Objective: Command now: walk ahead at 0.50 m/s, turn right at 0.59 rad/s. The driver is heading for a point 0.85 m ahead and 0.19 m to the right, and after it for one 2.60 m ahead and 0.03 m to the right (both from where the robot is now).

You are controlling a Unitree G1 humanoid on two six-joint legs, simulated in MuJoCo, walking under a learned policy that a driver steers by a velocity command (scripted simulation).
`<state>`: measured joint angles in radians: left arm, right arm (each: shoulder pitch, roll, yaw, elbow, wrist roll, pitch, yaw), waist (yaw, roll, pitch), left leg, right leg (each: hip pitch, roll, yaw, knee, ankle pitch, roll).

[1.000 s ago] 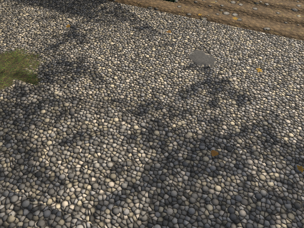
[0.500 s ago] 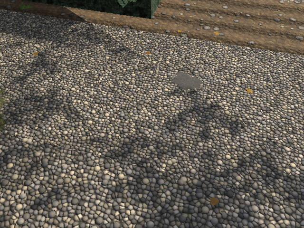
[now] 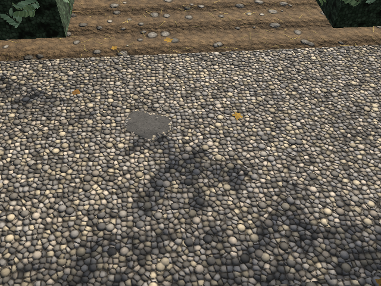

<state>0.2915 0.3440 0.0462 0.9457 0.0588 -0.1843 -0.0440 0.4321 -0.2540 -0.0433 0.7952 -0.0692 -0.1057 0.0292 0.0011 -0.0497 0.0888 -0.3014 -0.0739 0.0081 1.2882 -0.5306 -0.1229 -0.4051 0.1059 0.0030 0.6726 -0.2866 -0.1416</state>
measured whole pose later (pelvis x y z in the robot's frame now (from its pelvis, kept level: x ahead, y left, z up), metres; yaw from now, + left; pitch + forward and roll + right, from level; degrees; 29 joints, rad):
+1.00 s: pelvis +0.57 -0.08 -0.13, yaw -39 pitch +2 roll +0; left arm 0.09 0.26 0.05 0.84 -0.02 -0.03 -0.06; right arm 0.45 -0.26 -0.02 0.96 0.04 -0.10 -0.01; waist -0.07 0.01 0.07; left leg -0.23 0.06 -0.02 1.61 -0.62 -0.04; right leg -0.41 0.10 -0.01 0.53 -0.14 -0.13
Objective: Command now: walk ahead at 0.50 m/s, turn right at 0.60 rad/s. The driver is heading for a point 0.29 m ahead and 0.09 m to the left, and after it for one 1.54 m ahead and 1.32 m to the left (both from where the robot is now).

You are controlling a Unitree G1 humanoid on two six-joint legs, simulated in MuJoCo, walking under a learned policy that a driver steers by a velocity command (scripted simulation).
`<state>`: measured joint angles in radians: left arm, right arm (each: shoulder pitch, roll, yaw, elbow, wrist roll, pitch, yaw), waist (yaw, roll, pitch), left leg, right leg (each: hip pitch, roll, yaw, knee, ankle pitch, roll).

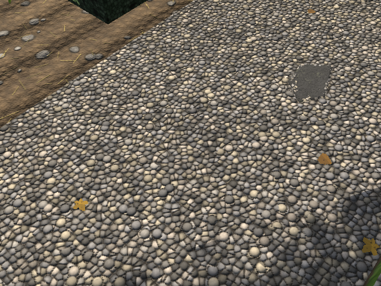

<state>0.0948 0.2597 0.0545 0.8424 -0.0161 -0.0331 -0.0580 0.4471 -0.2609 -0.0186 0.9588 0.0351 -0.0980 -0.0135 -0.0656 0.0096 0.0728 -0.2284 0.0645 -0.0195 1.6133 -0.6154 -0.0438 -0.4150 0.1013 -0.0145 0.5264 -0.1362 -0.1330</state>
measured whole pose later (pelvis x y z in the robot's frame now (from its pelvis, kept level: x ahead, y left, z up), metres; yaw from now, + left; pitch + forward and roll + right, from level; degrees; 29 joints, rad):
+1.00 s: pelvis +0.30 +0.10 +0.00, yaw +5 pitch +4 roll +0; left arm 0.12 0.27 0.10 0.90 0.00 0.01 0.07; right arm 0.12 -0.28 -0.10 0.75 0.00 0.02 0.01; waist 0.01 -0.02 0.02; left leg -0.41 -0.03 0.02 0.63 -0.28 0.06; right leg -0.39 -0.09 -0.03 0.92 -0.52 0.07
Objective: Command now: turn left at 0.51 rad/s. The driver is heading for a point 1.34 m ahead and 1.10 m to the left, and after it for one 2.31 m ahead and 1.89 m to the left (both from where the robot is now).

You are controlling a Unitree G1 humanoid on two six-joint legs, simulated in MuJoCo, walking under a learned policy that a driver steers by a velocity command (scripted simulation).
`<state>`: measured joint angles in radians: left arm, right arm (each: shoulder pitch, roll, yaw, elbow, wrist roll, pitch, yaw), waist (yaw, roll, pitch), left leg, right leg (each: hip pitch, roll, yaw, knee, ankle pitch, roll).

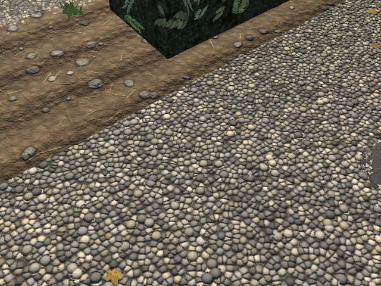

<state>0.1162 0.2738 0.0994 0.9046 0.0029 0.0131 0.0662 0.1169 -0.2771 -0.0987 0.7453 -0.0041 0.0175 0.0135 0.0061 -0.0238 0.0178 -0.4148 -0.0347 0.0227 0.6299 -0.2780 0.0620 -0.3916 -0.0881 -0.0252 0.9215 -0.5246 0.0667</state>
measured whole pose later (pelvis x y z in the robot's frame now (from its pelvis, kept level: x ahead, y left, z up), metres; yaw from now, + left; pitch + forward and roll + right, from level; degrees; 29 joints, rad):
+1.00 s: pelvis +0.01 +0.03 +0.02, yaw +36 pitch +3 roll -2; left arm 0.10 0.33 0.10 0.79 0.01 0.02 0.04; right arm 0.20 -0.30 -0.07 0.61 0.00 0.02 0.00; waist 0.00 -0.03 0.05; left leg -0.30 -0.04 -0.05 0.49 -0.23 0.05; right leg -0.55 -0.02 0.02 1.13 -0.42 0.05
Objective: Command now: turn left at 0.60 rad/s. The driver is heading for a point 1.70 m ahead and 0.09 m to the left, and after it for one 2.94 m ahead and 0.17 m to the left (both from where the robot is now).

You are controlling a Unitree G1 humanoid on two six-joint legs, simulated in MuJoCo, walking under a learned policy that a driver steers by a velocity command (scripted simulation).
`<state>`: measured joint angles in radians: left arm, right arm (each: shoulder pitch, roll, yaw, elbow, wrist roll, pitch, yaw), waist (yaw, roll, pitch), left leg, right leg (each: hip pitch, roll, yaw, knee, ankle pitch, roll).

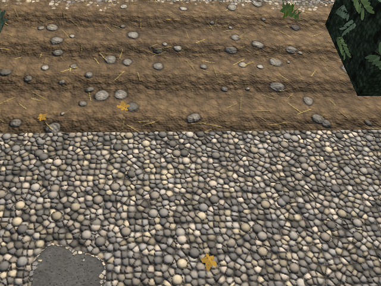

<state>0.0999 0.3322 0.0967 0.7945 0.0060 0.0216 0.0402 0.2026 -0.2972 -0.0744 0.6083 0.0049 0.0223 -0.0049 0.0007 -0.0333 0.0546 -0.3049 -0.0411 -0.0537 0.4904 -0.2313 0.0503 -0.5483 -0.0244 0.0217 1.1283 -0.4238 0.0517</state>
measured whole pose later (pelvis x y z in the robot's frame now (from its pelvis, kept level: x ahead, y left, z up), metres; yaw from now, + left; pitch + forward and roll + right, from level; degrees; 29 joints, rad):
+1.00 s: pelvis +0.34 +0.13 +0.00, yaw +22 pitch +1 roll +1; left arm 0.22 0.32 0.05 0.77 -0.02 -0.08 0.00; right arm 0.29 -0.27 -0.05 0.72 0.00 -0.08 0.03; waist -0.02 -0.03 0.04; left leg -0.21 -0.07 0.03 0.35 -0.16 0.07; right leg -0.58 -0.12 0.03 1.11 -0.28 0.00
